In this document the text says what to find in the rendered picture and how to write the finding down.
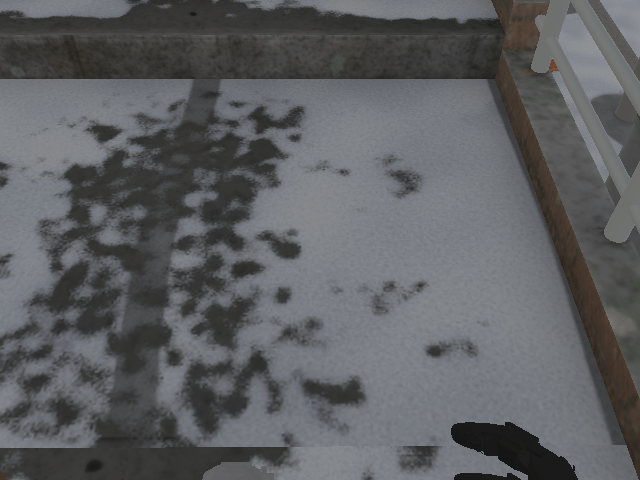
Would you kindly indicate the robot right hand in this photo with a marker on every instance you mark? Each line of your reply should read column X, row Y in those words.
column 515, row 447

